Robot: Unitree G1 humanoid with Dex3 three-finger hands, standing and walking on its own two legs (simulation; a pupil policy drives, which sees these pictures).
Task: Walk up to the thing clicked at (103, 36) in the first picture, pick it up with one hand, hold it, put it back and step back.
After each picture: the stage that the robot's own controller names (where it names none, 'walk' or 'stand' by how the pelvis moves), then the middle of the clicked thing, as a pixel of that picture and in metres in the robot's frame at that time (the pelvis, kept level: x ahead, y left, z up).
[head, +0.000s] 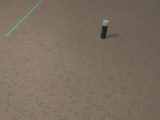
stand; (104, 29) +1.69 -0.34 -0.66
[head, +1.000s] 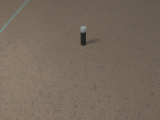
walk; (83, 36) +1.60 +0.04 -0.64
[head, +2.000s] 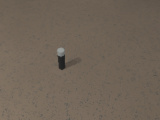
walk; (61, 59) +1.10 +0.21 -0.64
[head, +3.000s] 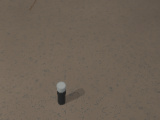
walk; (61, 94) +0.72 +0.14 -0.63
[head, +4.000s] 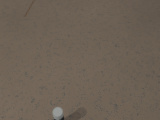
stand; (59, 119) +0.49 +0.16 -0.63
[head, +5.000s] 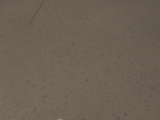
stand; out of the picture +0.45 +0.14 -0.65
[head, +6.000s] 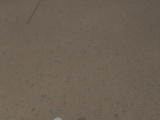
stand; out of the picture +0.46 +0.16 -0.66
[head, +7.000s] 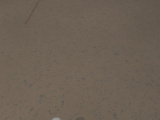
stand; out of the picture +0.46 +0.17 -0.66
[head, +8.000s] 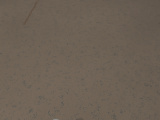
stand; out of the picture +0.45 +0.17 -0.66
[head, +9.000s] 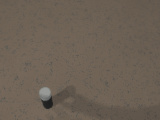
go down; (46, 99) +0.48 +0.16 -0.56
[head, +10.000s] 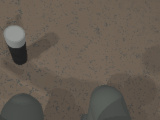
go down; (17, 48) +0.54 +0.20 -0.25
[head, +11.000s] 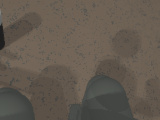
close in; out of the picture +0.53 +0.22 -0.20
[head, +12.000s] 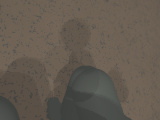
close; out of the picture +0.52 +0.26 -0.17
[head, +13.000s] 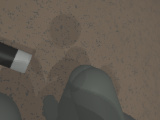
lift; out of the picture +0.45 +0.13 -0.24
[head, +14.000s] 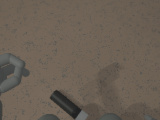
hold; (68, 106) +0.38 +0.05 -0.52
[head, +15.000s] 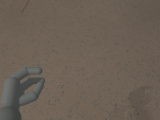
close; out of the picture +0.30 +0.06 -0.69
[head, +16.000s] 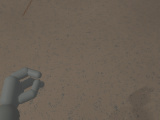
hold; out of the picture +0.28 +0.09 -0.71
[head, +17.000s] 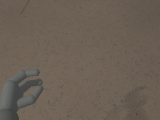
stand; out of the picture +0.26 +0.10 -0.70
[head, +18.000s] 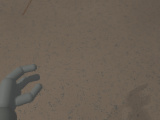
stand; out of the picture +0.24 +0.12 -0.70
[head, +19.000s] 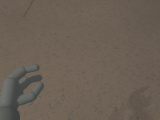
stand; out of the picture +0.23 +0.13 -0.71
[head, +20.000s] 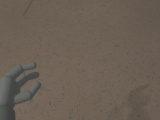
stand; out of the picture +0.22 +0.14 -0.70
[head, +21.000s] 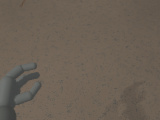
stand; out of the picture +0.22 +0.14 -0.69
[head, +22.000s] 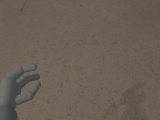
stand; out of the picture +0.22 +0.14 -0.70
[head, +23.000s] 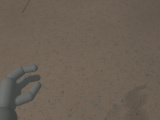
stand; out of the picture +0.22 +0.14 -0.70
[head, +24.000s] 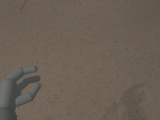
stand; out of the picture +0.22 +0.14 -0.70
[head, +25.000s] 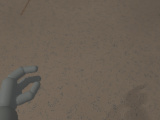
close; out of the picture +0.22 +0.14 -0.70
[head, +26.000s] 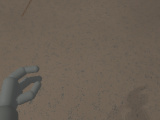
close; out of the picture +0.22 +0.13 -0.71
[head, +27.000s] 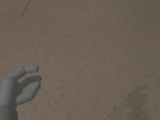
close; out of the picture +0.22 +0.14 -0.70
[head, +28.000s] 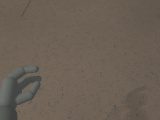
close; out of the picture +0.23 +0.13 -0.70
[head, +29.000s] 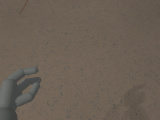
close; out of the picture +0.22 +0.14 -0.70
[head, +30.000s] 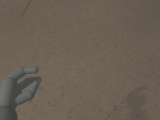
close; out of the picture +0.23 +0.13 -0.70
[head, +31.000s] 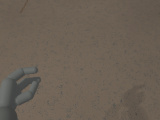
close; out of the picture +0.23 +0.13 -0.70
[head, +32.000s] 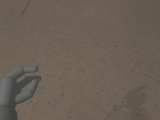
close; out of the picture +0.23 +0.13 -0.71
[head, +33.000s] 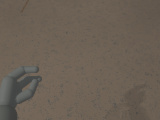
close; out of the picture +0.23 +0.13 -0.70
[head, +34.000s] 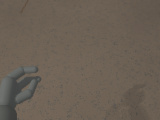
close; out of the picture +0.23 +0.13 -0.70
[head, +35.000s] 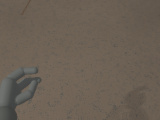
close; out of the picture +0.24 +0.12 -0.70
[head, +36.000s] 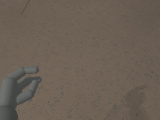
close; out of the picture +0.24 +0.12 -0.70
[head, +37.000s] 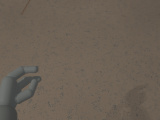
close; out of the picture +0.24 +0.12 -0.71
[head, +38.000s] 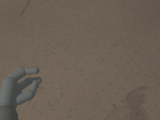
close; out of the picture +0.25 +0.12 -0.70
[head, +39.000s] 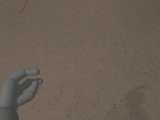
close; out of the picture +0.24 +0.12 -0.70
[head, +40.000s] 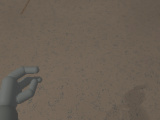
close; out of the picture +0.24 +0.11 -0.70
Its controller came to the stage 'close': yes
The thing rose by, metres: 0.00
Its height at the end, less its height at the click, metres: -0.09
